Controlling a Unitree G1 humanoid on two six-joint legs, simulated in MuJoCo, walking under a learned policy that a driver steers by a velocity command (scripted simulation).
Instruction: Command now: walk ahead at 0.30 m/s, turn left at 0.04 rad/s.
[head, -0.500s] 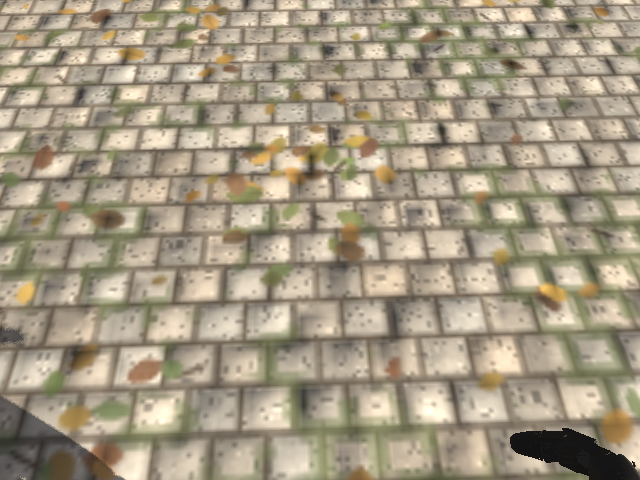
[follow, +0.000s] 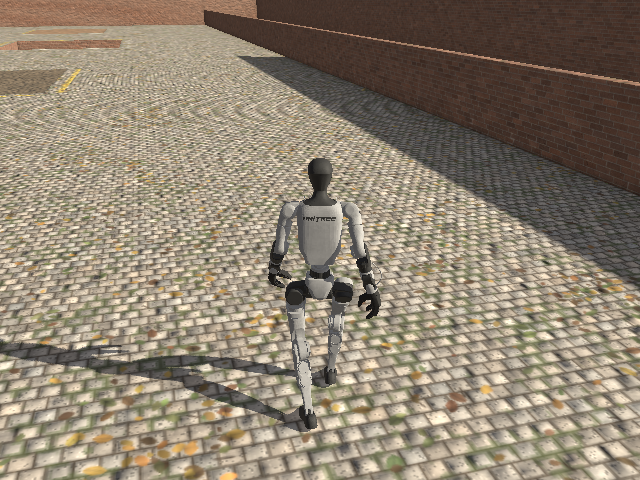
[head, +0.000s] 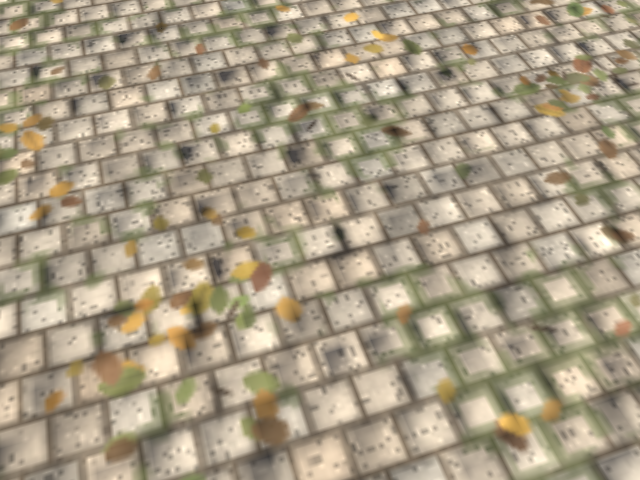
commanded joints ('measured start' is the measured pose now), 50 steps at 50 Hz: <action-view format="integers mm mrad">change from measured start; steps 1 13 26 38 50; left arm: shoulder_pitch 409 11 -64 -52 16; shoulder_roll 197 166 105 138 103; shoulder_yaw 48 46 58 56 66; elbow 93 -48 -98 -11 -85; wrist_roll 46 33 29 -20 -29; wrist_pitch -4 38 95 113 130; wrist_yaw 28 106 92 79 40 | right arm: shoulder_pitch -136 -156 -106 -246 -325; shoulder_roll -116 -102 -381 -189 -194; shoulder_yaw -12 -59 -157 -77 -97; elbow -87 -194 -285 -263 -278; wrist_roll -6 8 -50 -59 -43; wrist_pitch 8 145 125 90 115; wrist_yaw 17 23 50 5 -1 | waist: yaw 227 17 31 17 23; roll -123 -32 373 175 145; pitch -239 -200 -130 -153 -151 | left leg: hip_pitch -324 -603 -113 -191 -109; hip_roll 21 178 388 306 387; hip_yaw -102 -266 -797 -341 -191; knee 759 584 -145 -190 -152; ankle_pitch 119 103 862 608 714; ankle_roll -23 -125 324 194 193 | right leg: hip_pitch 661 305 -170 16 16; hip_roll -213 -344 -51 -98 -127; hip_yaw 199 56 -69 111 6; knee -62 -288 567 380 305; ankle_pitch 799 -18 -874 -510 -575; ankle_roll -114 -190 188 172 151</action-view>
